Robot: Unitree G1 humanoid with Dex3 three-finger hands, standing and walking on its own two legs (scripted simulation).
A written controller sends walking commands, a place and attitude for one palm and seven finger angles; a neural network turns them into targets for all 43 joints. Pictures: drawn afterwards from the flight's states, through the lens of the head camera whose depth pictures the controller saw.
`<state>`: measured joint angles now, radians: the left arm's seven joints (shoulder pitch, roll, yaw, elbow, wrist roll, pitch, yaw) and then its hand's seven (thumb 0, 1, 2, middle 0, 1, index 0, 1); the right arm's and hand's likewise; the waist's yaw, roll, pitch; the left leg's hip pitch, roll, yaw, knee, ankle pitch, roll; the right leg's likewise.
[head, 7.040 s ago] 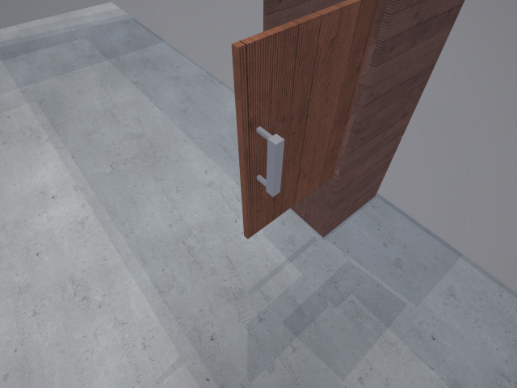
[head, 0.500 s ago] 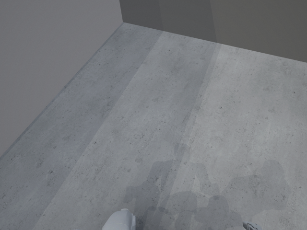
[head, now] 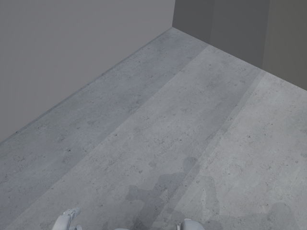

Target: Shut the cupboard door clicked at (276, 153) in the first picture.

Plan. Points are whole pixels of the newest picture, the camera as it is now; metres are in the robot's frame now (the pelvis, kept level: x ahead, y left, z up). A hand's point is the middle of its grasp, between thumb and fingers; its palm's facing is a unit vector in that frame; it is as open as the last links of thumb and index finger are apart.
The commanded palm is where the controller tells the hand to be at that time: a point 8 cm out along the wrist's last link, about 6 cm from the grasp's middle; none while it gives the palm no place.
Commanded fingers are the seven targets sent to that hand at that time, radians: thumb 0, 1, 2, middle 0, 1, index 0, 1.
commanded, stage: walk to a spot facing it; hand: left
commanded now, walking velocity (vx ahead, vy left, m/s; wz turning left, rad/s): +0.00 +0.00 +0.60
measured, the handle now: out of the picture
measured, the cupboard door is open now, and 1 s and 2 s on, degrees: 91 91 91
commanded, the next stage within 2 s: none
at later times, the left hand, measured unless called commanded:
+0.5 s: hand out of the picture -0.01 +0.16 -0.17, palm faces +0.35 -0.90 -0.25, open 7.4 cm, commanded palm none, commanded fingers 0.00 0.90 0.90 -0.20 -0.30 -0.20 -0.30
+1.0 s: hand out of the picture +0.02 +0.15 -0.15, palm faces +0.57 -0.77 -0.30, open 7.4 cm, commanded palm none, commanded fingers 0.00 0.90 0.90 -0.20 -0.30 -0.20 -0.30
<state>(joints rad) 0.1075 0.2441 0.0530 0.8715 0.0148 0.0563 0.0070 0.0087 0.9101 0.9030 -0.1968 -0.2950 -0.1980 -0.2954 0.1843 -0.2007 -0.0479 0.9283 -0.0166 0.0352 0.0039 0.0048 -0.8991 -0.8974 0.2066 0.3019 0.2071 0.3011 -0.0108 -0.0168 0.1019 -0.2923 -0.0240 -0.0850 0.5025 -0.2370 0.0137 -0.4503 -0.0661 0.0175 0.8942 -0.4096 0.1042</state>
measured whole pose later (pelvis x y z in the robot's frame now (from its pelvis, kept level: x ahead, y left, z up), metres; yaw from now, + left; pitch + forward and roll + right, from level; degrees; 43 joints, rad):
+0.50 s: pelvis +0.01 -0.05 -0.01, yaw +20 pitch +1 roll +2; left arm 0.23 0.22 0.05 0.91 0.02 0.01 0.02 0.01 0.91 0.90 -0.20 -0.30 -0.20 -0.30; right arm 0.10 -0.24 -0.07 0.93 -0.01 0.07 0.02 0.01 -0.91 -0.90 0.20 0.30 0.20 0.30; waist 0.01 -0.04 0.12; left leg -0.33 0.01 0.10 0.69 -0.39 -0.05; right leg -0.20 -0.15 -0.27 0.59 -0.38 0.00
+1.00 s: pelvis +0.04 -0.08 -0.01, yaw +37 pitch +1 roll +1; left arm 0.13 0.20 0.04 0.86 0.02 0.01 0.02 0.01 0.91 0.90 -0.20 -0.30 -0.20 -0.30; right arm 0.17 -0.26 -0.09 0.94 -0.01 0.07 0.00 0.01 -0.90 -0.90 0.20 0.30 0.20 0.30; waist -0.02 0.05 0.11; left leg -0.43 -0.04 -0.10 0.89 -0.48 -0.04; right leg -0.29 -0.04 -0.07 0.61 -0.34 -0.01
